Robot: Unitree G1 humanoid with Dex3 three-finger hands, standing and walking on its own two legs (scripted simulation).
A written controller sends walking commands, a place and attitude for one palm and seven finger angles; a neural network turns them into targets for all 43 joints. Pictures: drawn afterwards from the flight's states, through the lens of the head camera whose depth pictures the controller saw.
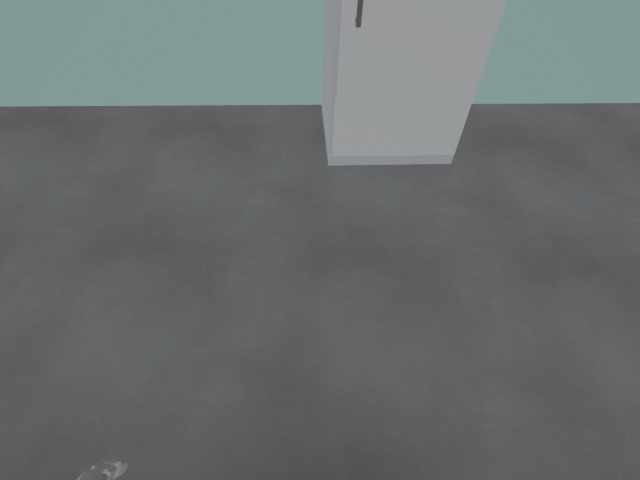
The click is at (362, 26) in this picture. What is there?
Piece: fridge door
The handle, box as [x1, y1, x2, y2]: [355, 0, 362, 26]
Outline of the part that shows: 362,0 358,0 357,4 357,15 355,18 356,26 360,26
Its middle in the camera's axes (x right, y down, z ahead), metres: +0.14 -0.95 +1.27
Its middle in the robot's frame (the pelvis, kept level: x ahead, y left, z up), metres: +1.62 -0.07 +0.17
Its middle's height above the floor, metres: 0.94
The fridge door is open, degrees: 0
